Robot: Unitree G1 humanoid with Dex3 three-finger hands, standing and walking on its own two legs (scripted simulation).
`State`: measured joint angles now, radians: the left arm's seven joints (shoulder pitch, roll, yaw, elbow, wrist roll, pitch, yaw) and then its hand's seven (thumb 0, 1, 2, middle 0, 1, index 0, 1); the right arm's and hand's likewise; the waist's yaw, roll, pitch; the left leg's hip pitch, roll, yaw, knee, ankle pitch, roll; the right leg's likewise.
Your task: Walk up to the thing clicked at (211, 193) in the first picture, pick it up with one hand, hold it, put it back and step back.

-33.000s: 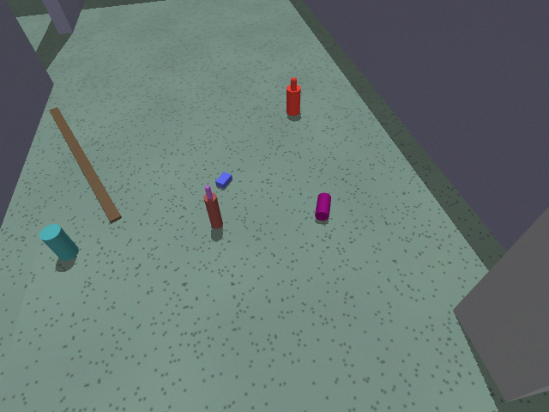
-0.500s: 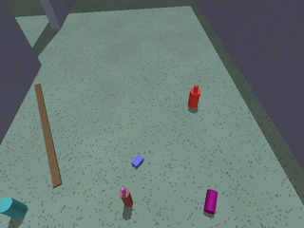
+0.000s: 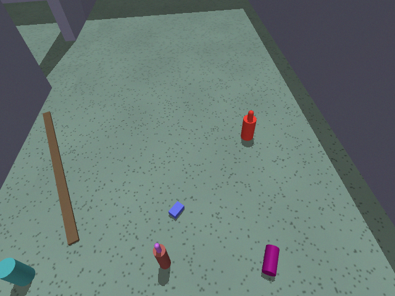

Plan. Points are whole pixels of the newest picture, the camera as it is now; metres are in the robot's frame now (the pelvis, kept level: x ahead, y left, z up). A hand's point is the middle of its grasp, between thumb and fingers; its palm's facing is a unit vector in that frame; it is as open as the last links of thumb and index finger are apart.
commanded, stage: stand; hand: left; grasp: from the side
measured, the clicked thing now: (161, 254) +0.38 +0.21 -0.65
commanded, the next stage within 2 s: step back in 1.14 s
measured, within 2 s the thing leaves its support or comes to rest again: neither
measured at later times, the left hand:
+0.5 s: hand out of the picture +0.08 +0.25 -0.15, palm faces -0.03 -0.94 -0.34, open 7.4 cm
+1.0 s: hand out of the picture +0.10 +0.24 -0.15, palm faces -0.04 -0.94 -0.34, open 7.4 cm
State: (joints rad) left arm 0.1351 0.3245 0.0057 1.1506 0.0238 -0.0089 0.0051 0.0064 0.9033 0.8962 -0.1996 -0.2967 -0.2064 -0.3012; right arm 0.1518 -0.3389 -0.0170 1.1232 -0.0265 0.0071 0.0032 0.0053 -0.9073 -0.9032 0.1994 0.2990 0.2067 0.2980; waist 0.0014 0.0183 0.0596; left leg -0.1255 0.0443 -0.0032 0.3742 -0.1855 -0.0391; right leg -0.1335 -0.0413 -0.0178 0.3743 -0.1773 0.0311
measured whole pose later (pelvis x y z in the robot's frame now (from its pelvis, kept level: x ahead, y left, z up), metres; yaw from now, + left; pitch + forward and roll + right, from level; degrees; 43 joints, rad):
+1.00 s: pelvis +0.02 +0.00 +0.00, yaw -1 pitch -3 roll +0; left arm 0.10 0.33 0.01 1.14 0.01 -0.01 0.00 0.01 0.90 0.90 -0.20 -0.30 -0.21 -0.30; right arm 0.11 -0.35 0.00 1.13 -0.02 0.00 0.01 0.00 -0.91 -0.90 0.20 0.30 0.21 0.30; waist -0.01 0.01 0.05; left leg -0.09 0.06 0.02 0.33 -0.19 -0.05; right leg -0.12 -0.03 0.00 0.34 -0.18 0.03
